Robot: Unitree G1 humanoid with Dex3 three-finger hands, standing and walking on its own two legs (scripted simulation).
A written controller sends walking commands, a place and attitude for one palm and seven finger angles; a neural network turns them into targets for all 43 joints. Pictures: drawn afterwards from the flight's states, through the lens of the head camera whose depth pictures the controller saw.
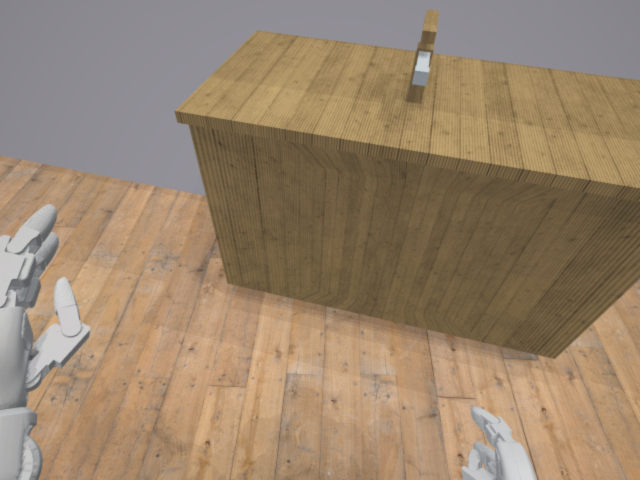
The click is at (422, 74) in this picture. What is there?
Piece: tap's lever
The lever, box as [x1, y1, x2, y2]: [412, 66, 429, 85]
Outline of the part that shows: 416,66 412,83 425,85 429,67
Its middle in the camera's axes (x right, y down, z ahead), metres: +0.20 -0.33 +0.78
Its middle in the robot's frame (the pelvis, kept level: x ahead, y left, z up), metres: +0.83 -0.15 +0.14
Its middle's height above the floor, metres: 0.91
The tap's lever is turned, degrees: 0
